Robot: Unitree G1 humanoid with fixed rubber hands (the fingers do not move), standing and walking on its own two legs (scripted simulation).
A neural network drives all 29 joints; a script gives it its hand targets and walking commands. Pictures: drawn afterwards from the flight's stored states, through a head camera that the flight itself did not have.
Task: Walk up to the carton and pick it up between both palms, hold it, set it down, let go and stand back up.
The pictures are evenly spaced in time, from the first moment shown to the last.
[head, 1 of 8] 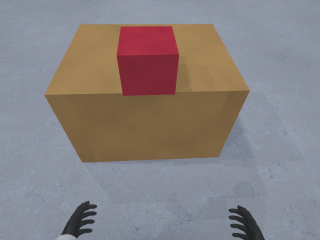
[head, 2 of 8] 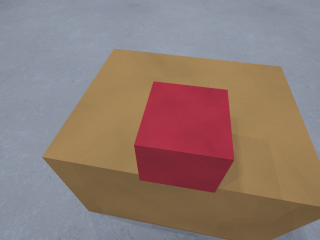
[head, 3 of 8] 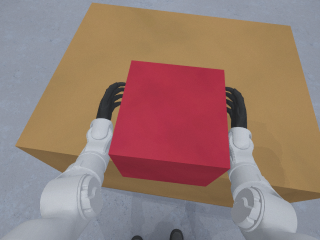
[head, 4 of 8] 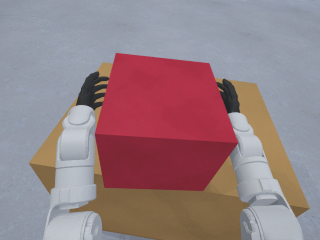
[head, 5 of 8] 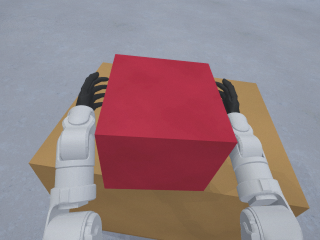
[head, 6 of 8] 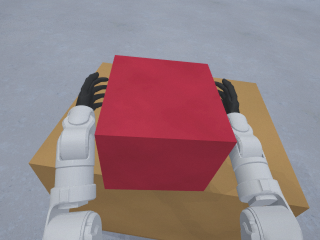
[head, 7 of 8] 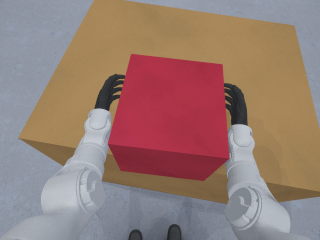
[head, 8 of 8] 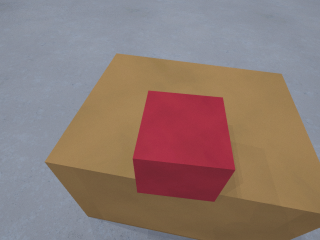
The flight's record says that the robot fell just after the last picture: no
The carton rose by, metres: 0.18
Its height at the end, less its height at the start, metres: +0.00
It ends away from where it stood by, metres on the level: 0.03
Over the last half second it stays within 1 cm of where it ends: yes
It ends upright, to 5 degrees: yes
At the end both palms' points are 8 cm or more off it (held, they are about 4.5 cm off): yes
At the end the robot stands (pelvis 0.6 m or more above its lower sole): yes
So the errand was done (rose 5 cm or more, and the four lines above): yes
